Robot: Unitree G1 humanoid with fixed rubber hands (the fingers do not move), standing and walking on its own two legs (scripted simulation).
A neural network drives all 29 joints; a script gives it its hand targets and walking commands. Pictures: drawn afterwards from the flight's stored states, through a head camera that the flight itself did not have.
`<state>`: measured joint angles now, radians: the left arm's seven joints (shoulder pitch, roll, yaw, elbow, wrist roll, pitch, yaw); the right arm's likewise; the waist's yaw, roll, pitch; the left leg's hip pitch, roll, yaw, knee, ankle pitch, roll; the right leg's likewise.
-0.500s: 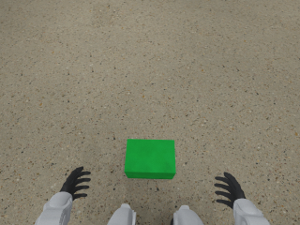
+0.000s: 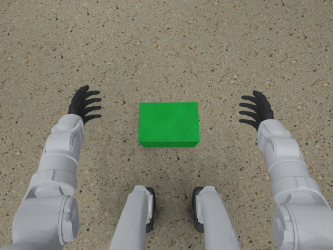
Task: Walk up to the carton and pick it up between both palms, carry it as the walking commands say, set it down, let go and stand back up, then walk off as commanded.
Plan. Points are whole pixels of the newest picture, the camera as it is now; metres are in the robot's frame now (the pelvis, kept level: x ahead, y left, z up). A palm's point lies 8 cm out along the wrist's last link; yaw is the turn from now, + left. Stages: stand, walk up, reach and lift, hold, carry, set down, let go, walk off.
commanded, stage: reach and lift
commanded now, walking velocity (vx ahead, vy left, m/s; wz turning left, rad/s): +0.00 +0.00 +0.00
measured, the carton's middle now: (168, 126) +0.51 +0.02 -0.58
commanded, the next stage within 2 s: none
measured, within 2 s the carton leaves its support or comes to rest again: neither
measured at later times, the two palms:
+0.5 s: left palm (86, 85) +0.51 +0.24 -0.12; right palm (252, 92) +0.50 -0.21 -0.14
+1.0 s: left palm (103, 104) +0.51 +0.25 -0.26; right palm (237, 108) +0.50 -0.21 -0.28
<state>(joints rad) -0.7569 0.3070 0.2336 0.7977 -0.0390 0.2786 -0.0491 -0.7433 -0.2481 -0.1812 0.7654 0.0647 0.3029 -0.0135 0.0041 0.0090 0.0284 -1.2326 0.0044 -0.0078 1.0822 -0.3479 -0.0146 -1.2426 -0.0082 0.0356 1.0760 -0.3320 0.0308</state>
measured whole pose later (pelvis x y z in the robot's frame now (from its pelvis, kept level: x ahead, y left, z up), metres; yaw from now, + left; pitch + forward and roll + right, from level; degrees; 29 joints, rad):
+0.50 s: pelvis +0.03 +0.00 -0.02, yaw +1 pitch +48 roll +0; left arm -0.99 0.34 0.37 0.87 -0.01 0.11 -0.11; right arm -0.96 -0.25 -0.32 0.80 0.01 0.13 0.00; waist 0.01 0.02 -0.13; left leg -1.58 0.00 -0.03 1.08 -0.33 -0.02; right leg -1.58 0.00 0.04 1.07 -0.33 0.03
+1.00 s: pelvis -0.01 +0.00 -0.15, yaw +0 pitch +50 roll -1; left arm -1.15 0.40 0.29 0.90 -0.08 0.15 -0.04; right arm -1.12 -0.33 -0.29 0.86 0.06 0.16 -0.01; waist 0.01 0.01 -0.06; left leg -2.00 -0.02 -0.03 1.61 -0.48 -0.02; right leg -2.00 0.02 0.05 1.60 -0.47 0.05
